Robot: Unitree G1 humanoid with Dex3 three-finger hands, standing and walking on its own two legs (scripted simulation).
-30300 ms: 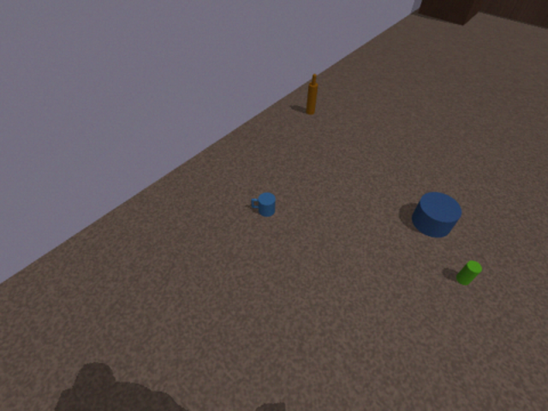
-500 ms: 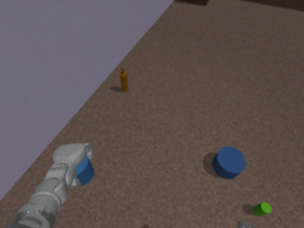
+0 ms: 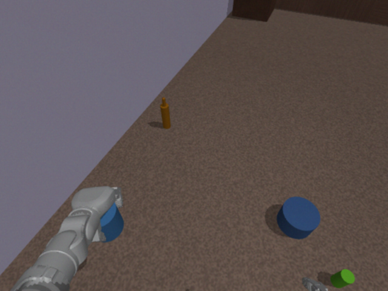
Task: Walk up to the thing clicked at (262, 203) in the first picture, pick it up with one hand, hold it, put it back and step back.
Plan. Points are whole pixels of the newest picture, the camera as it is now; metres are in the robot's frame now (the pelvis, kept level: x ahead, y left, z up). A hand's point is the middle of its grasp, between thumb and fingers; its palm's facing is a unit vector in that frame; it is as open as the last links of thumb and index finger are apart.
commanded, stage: hold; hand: left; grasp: from above
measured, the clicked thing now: (96, 220) +0.31 +0.24 -0.10
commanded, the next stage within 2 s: crouch in 1.26 s
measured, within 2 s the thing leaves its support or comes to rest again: neither
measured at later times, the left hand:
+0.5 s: hand (96, 227) +0.27 +0.22 -0.05, palm faces -0.46 -0.07 -0.88, open 10.4 cm
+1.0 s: hand (96, 229) +0.26 +0.21 -0.04, palm faces -0.47 -0.07 -0.88, open 10.4 cm
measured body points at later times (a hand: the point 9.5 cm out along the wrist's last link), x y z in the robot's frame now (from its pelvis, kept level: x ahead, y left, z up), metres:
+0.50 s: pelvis -0.02 +0.00 +0.00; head -0.01 -0.02 +0.45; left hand +0.29 +0.22 +0.00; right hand +0.12 -0.26 -0.11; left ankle +0.01 +0.10 -0.73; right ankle +0.00 -0.13 -0.73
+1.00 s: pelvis -0.02 -0.01 +0.01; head -0.01 -0.03 +0.46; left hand +0.28 +0.22 +0.01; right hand +0.14 -0.26 -0.11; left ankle +0.01 +0.10 -0.73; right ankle +0.00 -0.13 -0.73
